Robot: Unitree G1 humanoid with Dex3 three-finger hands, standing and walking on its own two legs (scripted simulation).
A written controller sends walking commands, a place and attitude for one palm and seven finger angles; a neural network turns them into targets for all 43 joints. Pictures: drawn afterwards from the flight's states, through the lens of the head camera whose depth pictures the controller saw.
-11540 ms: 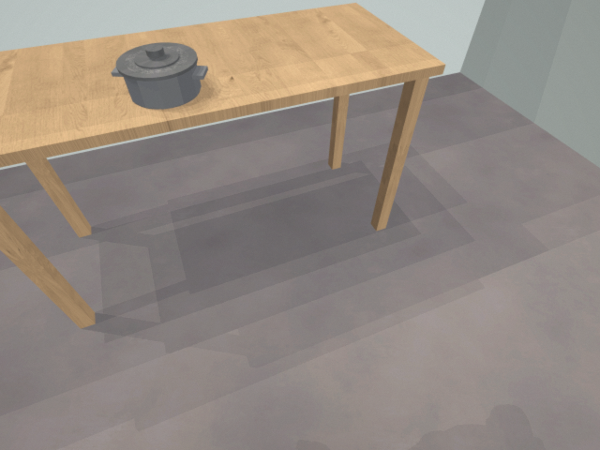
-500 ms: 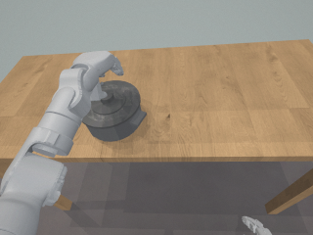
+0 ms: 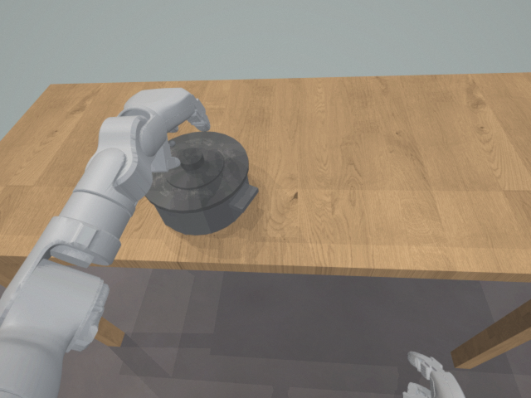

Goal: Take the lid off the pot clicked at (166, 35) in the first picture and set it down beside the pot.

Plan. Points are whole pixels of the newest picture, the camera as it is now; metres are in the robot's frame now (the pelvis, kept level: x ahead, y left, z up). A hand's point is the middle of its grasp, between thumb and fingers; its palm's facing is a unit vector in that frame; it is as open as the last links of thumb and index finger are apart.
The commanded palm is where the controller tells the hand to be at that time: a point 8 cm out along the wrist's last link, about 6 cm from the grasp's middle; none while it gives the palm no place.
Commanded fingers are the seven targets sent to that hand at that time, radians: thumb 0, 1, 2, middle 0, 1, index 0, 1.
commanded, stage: lower the open fingers around the knob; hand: left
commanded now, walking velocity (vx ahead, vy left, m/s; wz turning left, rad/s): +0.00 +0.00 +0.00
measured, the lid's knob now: (191, 159) +0.48 +0.14 +0.09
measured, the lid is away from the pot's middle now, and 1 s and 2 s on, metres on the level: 0.00 0.00 0.00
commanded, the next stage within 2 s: close the fingers and squeeze the knob in 0.90 s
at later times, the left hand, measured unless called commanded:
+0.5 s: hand (182, 153) +0.45 +0.13 +0.14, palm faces -0.33 -0.04 -0.94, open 10.2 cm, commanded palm +0.43 +0.14 +0.20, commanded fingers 0.00 -0.34 1.49 -0.83 -0.08 -0.83 -0.08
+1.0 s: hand (187, 161) +0.44 +0.13 +0.12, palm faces -0.33 -0.05 -0.94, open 10.2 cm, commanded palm +0.43 +0.14 +0.18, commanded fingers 0.00 -0.17 1.10 -0.60 -0.47 -0.60 -0.47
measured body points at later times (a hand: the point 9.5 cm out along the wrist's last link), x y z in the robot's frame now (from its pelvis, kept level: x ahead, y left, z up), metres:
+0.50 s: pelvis +0.00 +0.01 +0.00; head +0.04 -0.03 +0.45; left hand +0.46 +0.14 +0.19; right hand +0.12 -0.25 -0.13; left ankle +0.04 +0.12 -0.74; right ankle -0.05 -0.13 -0.74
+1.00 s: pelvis +0.00 +0.00 +0.00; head +0.03 -0.04 +0.45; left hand +0.46 +0.13 +0.17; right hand +0.11 -0.26 -0.13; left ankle +0.04 +0.12 -0.74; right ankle -0.05 -0.13 -0.74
